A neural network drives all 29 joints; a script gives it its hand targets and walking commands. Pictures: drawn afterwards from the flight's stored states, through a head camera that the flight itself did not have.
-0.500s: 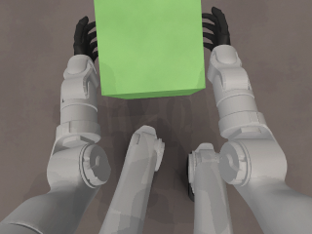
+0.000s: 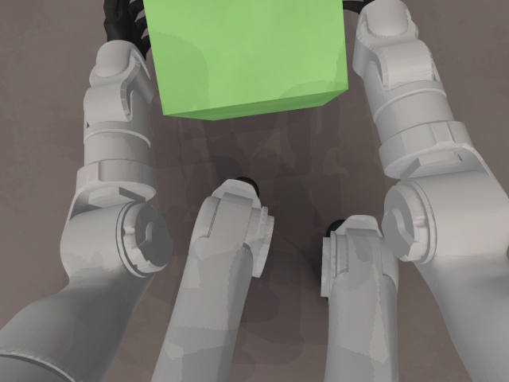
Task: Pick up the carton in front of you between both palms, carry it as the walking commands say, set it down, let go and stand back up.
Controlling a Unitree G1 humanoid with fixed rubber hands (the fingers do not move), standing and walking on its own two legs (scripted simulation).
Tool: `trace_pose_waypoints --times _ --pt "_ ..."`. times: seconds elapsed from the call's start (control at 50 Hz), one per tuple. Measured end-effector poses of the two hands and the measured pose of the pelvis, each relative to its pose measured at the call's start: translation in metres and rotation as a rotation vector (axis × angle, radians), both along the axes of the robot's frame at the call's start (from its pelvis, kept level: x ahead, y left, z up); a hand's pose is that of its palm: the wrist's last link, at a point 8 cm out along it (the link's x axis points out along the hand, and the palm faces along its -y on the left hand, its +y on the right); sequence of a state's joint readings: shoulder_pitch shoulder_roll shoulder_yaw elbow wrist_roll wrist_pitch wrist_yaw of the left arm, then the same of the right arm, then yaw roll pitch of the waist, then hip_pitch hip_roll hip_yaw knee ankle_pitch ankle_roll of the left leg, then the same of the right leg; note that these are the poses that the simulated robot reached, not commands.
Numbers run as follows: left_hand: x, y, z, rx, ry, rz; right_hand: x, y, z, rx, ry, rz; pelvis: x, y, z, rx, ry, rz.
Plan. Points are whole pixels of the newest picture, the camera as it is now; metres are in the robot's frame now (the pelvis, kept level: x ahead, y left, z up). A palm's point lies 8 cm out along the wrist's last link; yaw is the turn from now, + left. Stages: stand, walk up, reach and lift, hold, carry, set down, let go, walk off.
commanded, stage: set down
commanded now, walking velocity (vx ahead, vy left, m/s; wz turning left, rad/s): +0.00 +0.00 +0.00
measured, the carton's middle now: (252, 39) +0.51 +0.16 -0.24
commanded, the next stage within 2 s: none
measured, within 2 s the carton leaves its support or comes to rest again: rests again in 0.52 s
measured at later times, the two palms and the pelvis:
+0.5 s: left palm (147, 59) +0.44 +0.29 -0.19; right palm (377, 17) +0.55 +0.00 -0.19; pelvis +0.00 -0.02 -0.01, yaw +1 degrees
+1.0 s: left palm (149, 60) +0.44 +0.29 -0.20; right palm (378, 19) +0.55 +0.00 -0.20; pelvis -0.01 -0.02 -0.02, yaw +2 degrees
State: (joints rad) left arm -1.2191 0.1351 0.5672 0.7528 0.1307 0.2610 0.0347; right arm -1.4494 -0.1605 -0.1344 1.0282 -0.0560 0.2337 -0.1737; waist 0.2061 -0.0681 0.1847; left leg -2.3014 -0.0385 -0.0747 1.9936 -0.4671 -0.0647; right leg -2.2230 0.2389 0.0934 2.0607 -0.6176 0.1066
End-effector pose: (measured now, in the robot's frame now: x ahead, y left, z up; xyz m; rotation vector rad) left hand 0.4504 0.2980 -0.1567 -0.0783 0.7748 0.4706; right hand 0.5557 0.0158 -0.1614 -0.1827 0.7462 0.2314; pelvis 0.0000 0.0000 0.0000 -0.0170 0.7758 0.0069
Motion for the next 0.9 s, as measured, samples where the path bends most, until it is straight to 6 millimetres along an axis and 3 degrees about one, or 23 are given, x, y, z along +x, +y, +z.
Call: trace_pose_waypoints --times 0.54,0.9 --pt "-0.009 -0.011 -0.038 -0.027 0.056 -0.041 -0.002 -0.013 -0.034 -0.032 0.041 0.063 0.003 -0.017 -0.014 0.037 -0.034 -0.014" --pt "-0.008 -0.010 -0.041 -0.044 0.034 -0.084 -0.001 -0.017 -0.039 -0.004 0.033 0.095 -0.003 -0.017 -0.022 0.044 -0.070 -0.010"
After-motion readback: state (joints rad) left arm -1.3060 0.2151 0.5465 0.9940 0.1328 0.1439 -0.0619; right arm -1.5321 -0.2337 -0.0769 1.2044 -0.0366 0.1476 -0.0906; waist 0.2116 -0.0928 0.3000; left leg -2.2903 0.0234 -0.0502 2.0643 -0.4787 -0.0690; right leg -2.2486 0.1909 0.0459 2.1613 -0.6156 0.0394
